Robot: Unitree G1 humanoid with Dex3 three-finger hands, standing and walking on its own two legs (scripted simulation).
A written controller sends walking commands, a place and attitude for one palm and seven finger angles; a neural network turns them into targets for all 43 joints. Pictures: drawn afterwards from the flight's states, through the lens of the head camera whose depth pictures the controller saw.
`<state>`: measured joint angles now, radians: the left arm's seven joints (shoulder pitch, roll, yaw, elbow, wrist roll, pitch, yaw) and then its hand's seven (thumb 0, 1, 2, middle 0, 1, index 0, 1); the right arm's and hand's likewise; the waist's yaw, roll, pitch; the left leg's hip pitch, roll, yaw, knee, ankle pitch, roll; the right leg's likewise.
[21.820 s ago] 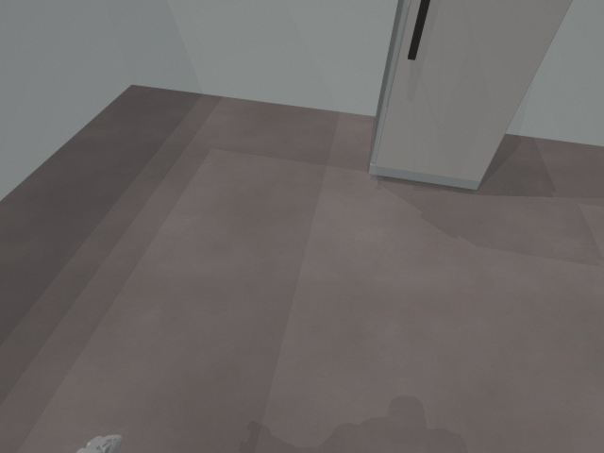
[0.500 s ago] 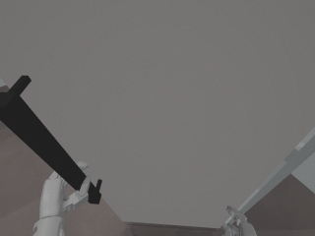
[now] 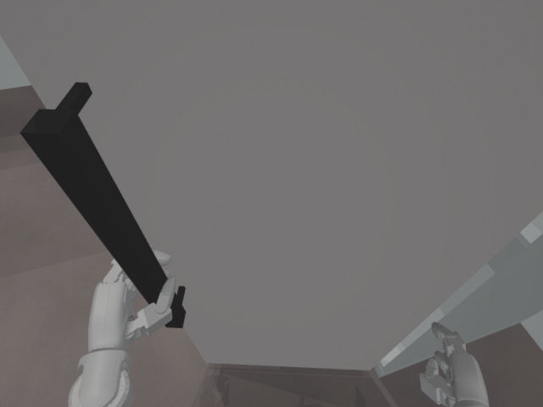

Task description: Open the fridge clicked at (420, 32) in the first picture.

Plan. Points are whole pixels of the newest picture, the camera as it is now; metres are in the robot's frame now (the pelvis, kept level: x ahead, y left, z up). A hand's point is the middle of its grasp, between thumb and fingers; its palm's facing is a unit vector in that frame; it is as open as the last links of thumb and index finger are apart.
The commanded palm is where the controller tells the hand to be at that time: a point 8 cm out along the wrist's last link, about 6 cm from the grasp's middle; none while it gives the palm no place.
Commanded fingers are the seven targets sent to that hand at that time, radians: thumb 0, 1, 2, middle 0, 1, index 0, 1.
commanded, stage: walk backward, drawing the door open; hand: left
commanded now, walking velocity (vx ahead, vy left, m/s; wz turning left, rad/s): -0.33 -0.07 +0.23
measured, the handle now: (143, 244) +0.30 +0.17 +0.11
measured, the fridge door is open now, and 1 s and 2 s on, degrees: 70 84 80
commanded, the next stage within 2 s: stop walking and hold the door back in 0.24 s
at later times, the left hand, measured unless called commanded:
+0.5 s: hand out of the picture +0.11 +0.11 +0.05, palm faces +0.35 -0.90 -0.25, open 6.4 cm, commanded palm +0.10 +0.17 +0.04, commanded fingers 0.00 0.90 0.90 -0.45 -1.40 -0.45 -1.40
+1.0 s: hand (163, 401) +0.13 +0.13 +0.06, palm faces +0.25 -0.94 -0.21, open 6.3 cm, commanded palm +0.13 +0.17 +0.04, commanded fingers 0.00 0.90 0.90 -0.45 -1.40 -0.45 -1.40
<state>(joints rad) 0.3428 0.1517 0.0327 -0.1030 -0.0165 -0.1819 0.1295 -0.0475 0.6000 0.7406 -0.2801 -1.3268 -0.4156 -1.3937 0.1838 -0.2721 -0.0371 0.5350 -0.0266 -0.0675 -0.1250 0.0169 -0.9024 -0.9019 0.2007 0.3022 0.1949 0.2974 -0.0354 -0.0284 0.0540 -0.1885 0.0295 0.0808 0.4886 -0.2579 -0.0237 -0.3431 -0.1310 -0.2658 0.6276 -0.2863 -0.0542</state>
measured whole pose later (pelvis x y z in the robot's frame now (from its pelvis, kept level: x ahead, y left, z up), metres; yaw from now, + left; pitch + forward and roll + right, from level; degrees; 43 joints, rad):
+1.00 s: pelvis -0.23 -0.10 +0.02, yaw +15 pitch +1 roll -1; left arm -0.61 0.21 0.07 0.94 -0.01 -0.16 0.05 -0.01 0.56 0.77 -0.30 -1.29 -0.41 -1.40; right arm 0.33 -0.24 -0.01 0.72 0.04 -0.02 -0.09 0.01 -0.90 -0.90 0.20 0.30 0.20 0.30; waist -0.05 0.04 0.07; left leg -0.11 0.00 0.10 0.36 -0.26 0.06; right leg -0.59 0.00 -0.06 1.21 -0.37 0.03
